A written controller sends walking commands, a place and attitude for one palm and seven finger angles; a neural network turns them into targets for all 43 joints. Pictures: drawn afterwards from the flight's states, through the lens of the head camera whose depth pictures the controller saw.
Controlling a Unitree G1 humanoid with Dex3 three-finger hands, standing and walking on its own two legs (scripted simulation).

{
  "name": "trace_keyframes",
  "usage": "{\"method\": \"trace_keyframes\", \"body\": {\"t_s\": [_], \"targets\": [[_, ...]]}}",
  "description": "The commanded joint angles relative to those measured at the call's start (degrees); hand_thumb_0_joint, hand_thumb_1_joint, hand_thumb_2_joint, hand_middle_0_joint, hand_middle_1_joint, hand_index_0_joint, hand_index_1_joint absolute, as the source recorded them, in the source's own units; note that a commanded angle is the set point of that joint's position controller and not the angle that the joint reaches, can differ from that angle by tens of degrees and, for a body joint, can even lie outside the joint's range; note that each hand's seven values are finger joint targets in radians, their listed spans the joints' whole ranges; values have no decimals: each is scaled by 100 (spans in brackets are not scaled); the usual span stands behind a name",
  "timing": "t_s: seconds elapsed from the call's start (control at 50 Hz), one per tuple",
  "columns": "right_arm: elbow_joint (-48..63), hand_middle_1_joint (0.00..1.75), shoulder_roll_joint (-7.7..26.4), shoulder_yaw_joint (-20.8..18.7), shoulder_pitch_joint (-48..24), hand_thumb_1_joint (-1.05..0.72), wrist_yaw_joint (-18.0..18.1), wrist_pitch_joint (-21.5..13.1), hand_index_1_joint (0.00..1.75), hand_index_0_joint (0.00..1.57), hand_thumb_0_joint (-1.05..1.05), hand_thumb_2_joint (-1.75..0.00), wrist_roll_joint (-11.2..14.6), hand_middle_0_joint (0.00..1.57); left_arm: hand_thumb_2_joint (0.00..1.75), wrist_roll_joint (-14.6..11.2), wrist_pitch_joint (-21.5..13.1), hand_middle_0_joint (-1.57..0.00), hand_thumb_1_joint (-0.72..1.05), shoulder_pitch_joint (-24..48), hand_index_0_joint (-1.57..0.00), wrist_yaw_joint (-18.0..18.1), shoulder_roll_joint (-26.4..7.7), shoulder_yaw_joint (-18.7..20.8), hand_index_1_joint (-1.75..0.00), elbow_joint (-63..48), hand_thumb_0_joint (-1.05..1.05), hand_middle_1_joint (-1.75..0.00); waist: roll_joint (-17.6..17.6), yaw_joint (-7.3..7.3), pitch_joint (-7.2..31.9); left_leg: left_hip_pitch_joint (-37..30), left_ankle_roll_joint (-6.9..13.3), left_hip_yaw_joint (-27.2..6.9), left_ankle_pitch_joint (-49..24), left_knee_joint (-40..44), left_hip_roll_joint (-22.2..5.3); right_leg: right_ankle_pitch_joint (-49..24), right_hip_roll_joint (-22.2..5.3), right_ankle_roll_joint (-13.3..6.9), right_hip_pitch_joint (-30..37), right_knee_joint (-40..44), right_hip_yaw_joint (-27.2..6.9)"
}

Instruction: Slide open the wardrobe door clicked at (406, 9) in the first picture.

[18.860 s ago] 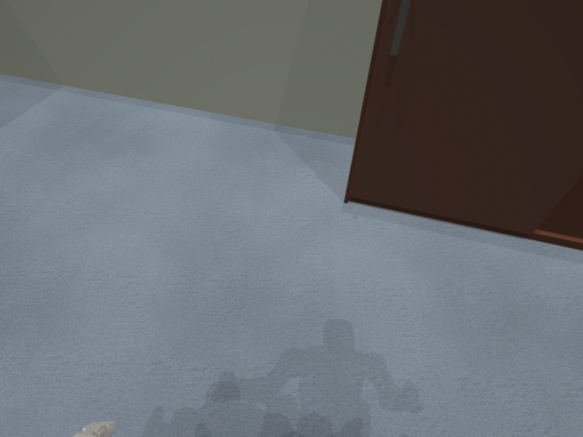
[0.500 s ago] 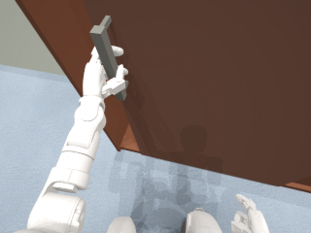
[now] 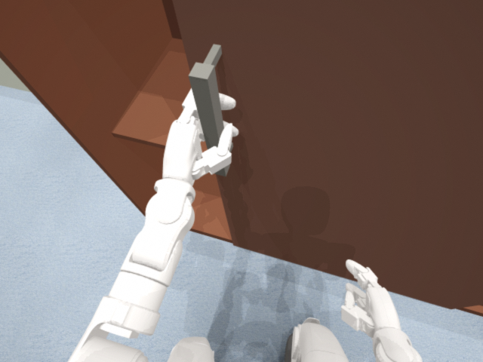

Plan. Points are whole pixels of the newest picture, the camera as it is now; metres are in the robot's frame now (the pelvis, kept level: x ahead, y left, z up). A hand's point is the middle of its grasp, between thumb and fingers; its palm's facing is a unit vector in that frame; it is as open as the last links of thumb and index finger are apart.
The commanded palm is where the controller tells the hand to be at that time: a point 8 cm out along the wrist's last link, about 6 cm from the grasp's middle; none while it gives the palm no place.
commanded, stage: step sideways, sliding the door along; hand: left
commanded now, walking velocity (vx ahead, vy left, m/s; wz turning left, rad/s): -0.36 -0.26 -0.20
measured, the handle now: (218, 120) +0.43 +0.12 +0.11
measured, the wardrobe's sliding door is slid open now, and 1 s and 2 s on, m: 0.36 0.66 0.66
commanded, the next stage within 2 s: stop walking and hold the door there in 0.98 s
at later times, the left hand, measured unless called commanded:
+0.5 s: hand (399, 199) +0.34 -0.14 +0.11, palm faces -0.22 -0.96 -0.15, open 6.6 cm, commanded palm +0.33 -0.09 +0.11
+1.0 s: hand (460, 204) +0.34 -0.20 +0.11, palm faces +0.14 -0.99 -0.07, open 6.3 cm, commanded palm +0.30 -0.22 +0.11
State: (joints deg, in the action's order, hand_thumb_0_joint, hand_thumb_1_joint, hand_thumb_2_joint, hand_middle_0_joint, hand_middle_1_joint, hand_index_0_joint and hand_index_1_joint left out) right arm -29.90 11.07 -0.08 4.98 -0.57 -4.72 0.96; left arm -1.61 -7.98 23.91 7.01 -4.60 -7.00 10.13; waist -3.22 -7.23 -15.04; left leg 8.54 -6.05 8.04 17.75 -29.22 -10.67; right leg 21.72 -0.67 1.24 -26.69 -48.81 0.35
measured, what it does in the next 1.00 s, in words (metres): steps to the right: right foot, then left foot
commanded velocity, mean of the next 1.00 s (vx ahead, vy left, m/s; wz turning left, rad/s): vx -0.01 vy -0.29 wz -0.03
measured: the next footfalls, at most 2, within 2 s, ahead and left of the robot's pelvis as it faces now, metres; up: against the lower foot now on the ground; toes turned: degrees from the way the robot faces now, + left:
right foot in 0.10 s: +0.12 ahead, -0.18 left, +0.00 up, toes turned -5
left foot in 0.40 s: -0.01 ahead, +0.01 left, +0.00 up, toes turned +2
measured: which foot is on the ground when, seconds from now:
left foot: down 0.00-0.10, up 0.12-0.38, down 0.40-0.64, up 0.66-0.86, down 0.88-1.00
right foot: up 0.00-0.08, down 0.10-0.40, up 0.42-0.62, down 0.64-0.86, up 0.88-1.00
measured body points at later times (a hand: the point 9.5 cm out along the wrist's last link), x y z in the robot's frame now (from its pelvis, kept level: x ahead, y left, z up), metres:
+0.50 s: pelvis -0.06 -0.16 +0.00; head +0.02 -0.18 +0.44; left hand +0.34 -0.08 +0.12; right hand +0.09 -0.41 -0.11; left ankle -0.05 +0.00 -0.73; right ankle +0.00 -0.24 -0.69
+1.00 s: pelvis -0.12 -0.34 +0.00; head -0.04 -0.34 +0.44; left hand +0.32 -0.15 +0.12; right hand -0.01 -0.60 -0.12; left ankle -0.10 -0.19 -0.73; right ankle -0.12 -0.46 -0.67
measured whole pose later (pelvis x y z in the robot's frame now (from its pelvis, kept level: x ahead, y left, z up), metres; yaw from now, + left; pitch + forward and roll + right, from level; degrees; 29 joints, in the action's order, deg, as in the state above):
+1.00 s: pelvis -0.12 -0.34 +0.00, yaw -7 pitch +0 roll -1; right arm -41.1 13.5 -1.1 10.5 3.2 -3.2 2.4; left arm -7.5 -2.5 41.7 9.4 -15.1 4.7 34.5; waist 0.1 -5.0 -11.1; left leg 15.8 -2.4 6.0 17.8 -34.5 -8.0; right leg 21.6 -0.3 0.3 -30.5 -61.0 2.4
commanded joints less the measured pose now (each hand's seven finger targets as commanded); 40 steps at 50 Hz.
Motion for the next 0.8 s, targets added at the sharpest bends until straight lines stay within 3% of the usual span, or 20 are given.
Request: {"method": "trace_keyframes", "body": {"t_s": [0.0,0.06,0.1,0.12,0.14,0.18,0.24,0.32,0.34,0.38,0.4,0.42,0.44,0.5,0.58,0.62,0.64,0.66,0.72,0.78], "targets": [[830,30,641,-243,-167,-90,79,-259,30,20,0,-90,33,20,90,287,-693,-45,90,2340,-45,-506,495,-1102,-140,-2101,0,-140,-1073,942,3141,-2003,942,69,-5296,-245,-1141,-903,90,79,417,1024,438],[772,30,415,-102,-368,-90,151,-237,30,20,0,-90,163,20,90,306,-750,-45,90,1897,-45,-456,123,-866,-140,-2351,0,-140,-326,830,2981,-733,1039,288,-3218,-1177,-610,-3052,-103,91,1529,1871,458],[788,30,208,-105,-324,-90,273,-225,30,20,0,-90,102,20,90,340,-699,-45,90,1215,-45,-390,-230,-666,-140,-2315,0,-140,2213,599,3383,889,275,-14,1867,-3026,841,-7002,-1450,-645,2203,2373,-1532],[699,30,264,-168,-403,-90,336,-248,30,20,0,-90,11,20,90,284,-585,-45,90,725,-45,-379,-381,-527,-140,-2242,0,-140,2408,428,3600,963,339,-603,2460,-3699,924,-6753,-1752,-862,2049,2391,-1995],[640,30,77,-13,-434,-90,324,-319,30,20,0,-90,-9,20,90,305,-686,-45,90,1147,-45,-357,-221,-675,-140,-2904,0,-140,2120,567,3714,1438,368,-1002,2402,-3712,875,-6936,-1797,-1042,2722,2119,-1873],[378,30,36,34,-461,-90,282,-326,30,20,0,-90,-17,20,90,259,-891,-45,90,1383,-45,-231,-297,-360,-140,-3014,0,-140,1689,734,3774,1595,260,-785,2042,-2784,889,-7382,-1440,-1048,3442,2000,-1315],[342,30,106,-29,-383,-90,291,-67,30,20,0,-90,-20,20,90,307,-943,-45,90,1293,-45,-187,-586,1,-140,-2674,0,-140,1810,713,4044,1100,210,-500,1555,-1583,994,-7298,-1303,-1042,3589,2067,-1186],[384,30,276,-134,-146,-90,332,143,30,20,0,-90,-17,20,90,258,-1031,-45,90,1815,-45,-280,-970,228,-140,-2459,0,-140,967,854,4283,-290,404,-335,286,38,715,-5489,-1083,-768,2643,2173,-1240],[379,30,303,-157,13,-90,346,160,30,20,0,-90,-33,20,90,229,-1045,-45,90,1902,-45,-338,-997,245,-140,-2225,0,-140,757,953,4204,-1100,611,-532,-559,605,321,-4401,-883,-556,1831,1902,-1093],[547,30,614,-368,-284,-90,324,16,30,20,0,-90,-95,20,90,82,-978,-45,90,2230,-45,-467,-751,132,-140,-2051,0,-140,-1504,824,3575,-1943,1945,-2776,-4235,1119,-2358,166,121,199,-602,-278,-410],[449,30,471,-257,-461,-90,285,-88,30,20,0,-90,-148,20,90,140,-818,-45,90,2210,-45,-456,-684,291,-140,-1618,0,-140,-793,691,3493,-1301,1955,-2396,-4082,1000,-2431,149,53,-29,-333,-1435,-1024],[454,30,592,-347,-453,-90,317,-130,30,20,0,-90,-190,20,90,124,-752,-45,90,2480,-45,-499,-597,336,-140,-1669,0,-140,-1065,722,3374,-1007,2044,-2457,-4017,850,-2598,384,-119,-30,-503,-1775,-1047],[316,30,676,-332,-431,-90,325,-135,30,20,0,-90,-169,20,90,145,-681,-45,90,2649,-45,-520,-694,348,-140,-1492,0,-140,-830,708,2818,-955,1947,-1950,-3912,704,-2484,265,-335,-4,-844,-1568,-1047],[166,30,883,-405,23,-90,369,-36,30,20,0,-90,-56,20,90,45,-388,-45,90,2719,-45,-583,-233,-28,-140,-766,0,-140,-769,766,2776,-624,1171,-423,-3455,468,-1676,-79,-169,36,295,85,-107],[108,30,942,-401,338,-90,378,6,30,20,0,-90,110,20,90,40,-410,-45,90,2849,-45,-509,-577,214,-140,-643,0,-140,-1070,932,3027,-696,706,-73,-3481,-342,-968,-838,194,79,1411,1914,630],[94,30,725,-308,226,-90,415,-20,30,20,0,-90,229,20,90,106,-430,-45,90,2837,-45,-380,-1224,578,-140,-726,0,-140,508,894,3156,431,907,288,-1032,-1647,-20,-3607,-685,-309,2337,2620,-10],[109,30,543,-273,67,-90,472,-35,30,20,0,-90,206,20,90,91,-397,-45,90,2840,-45,-257,-1649,960,-140,-865,0,-140,1595,840,3274,1471,475,244,1365,-2448,404,-5439,-1522,-802,2662,2315,-627],[6,30,707,-410,76,-90,598,-34,30,20,0,-90,87,20,90,27,-277,-45,90,2333,-45,-270,-1626,1049,-140,-540,0,-140,2503,567,3628,1531,367,-287,1990,-3380,625,-5433,-1545,-1054,2656,2221,-1006],[-224,30,446,-112,-94,-90,654,-225,30,20,0,-90,42,20,90,-54,-228,-45,90,3301,-45,-228,-566,150,-140,-994,0,-140,1405,860,3455,1750,405,-465,1760,-2793,704,-5568,-1464,-1212,3018,2059,-768],[-371,30,675,-187,279,-90,634,-131,30,20,0,-90,36,20,90,-93,-232,-45,90,3690,-45,-182,-515,93,-140,-495,0,-140,1596,920,3652,787,426,-99,718,-1120,790,-4408,-1168,-1079,2674,2060,-463]]}}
